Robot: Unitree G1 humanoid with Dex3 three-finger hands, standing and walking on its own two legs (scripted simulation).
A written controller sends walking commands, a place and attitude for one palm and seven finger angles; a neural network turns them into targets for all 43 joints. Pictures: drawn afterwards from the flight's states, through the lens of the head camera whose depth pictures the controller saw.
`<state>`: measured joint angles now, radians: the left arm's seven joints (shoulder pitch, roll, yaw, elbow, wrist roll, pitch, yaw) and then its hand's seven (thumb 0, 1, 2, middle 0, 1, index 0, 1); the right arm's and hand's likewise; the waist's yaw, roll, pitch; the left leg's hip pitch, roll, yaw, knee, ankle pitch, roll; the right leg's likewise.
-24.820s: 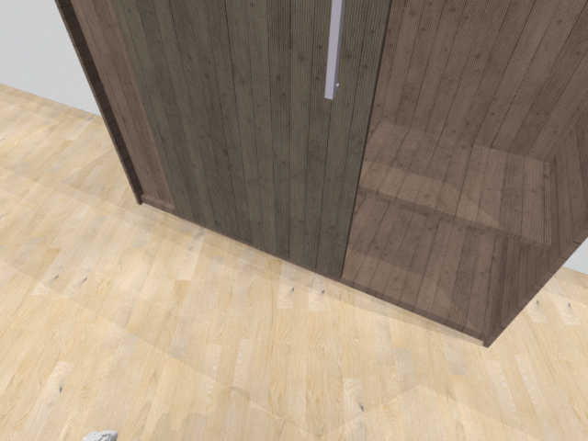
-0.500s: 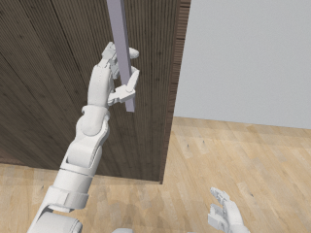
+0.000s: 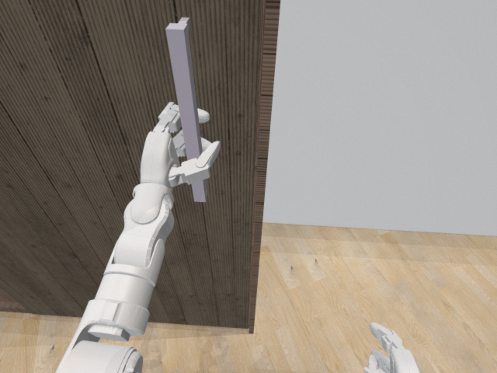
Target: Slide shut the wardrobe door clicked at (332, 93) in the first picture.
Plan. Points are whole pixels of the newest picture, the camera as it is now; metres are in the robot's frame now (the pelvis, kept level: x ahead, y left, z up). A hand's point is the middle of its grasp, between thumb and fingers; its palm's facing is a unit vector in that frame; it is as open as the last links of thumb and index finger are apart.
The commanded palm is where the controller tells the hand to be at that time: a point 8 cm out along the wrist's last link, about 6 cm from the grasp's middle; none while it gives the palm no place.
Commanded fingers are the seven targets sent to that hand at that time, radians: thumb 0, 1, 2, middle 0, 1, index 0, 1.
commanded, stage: loosen the grip on the handle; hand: left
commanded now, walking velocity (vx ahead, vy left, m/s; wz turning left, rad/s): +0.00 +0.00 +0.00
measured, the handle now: (194, 124) +0.42 +0.12 +0.21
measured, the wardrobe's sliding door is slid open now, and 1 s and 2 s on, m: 0.00 0.00 0.00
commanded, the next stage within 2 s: slip the hand off the handle in 0.42 s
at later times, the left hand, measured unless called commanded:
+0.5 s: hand (206, 164) +0.37 +0.10 +0.17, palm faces +0.03 -1.00 -0.06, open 14.8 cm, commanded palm +0.36 +0.14 +0.16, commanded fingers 0.00 -0.55 0.20 -0.25 -1.15 -0.25 -1.15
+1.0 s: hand (199, 163) +0.37 +0.11 +0.18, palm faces -0.04 -0.99 -0.09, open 14.7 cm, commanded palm +0.35 +0.19 +0.16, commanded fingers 0.00 -0.55 0.20 -0.25 -1.15 -0.25 -1.15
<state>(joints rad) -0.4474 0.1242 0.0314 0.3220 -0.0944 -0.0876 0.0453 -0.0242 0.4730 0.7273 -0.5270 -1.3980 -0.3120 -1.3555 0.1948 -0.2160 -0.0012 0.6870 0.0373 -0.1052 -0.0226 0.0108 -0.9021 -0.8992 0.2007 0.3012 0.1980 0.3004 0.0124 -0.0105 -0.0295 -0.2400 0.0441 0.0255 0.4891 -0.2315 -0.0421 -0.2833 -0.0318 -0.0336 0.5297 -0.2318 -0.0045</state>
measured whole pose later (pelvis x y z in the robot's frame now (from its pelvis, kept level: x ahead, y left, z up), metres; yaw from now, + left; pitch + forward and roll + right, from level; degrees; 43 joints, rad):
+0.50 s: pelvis -0.02 +0.01 -0.01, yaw -1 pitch +1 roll +1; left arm -0.51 0.13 -0.02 0.46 -0.05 -0.30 0.15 -0.01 -0.54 0.20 -0.40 -1.23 -0.21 -1.18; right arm 0.32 -0.23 0.02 0.73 0.03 -0.20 -0.03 0.01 -0.90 -0.90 0.20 0.30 0.20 0.30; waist -0.01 -0.01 -0.04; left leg -0.36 0.01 0.01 0.62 -0.28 -0.01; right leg -0.40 -0.04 0.00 0.64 -0.26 0.02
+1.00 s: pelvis +0.01 +0.02 -0.01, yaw -2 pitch +1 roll +0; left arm -0.37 0.15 -0.02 0.27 -0.07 -0.22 0.06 -0.01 -0.56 0.20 -0.48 -1.19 -0.25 -1.15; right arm 0.23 -0.20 0.05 0.65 0.03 -0.09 -0.06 0.01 -0.90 -0.90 0.20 0.30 0.20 0.30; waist 0.01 0.01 -0.04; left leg -0.29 0.02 0.02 0.58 -0.30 -0.01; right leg -0.32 -0.03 0.00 0.58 -0.26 0.02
